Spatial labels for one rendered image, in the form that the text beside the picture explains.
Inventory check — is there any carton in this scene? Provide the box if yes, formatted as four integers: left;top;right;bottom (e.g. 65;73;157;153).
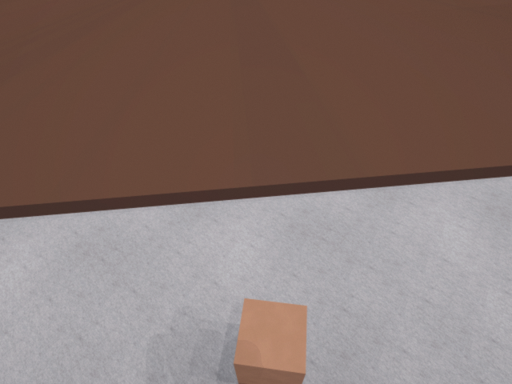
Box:
234;298;307;384

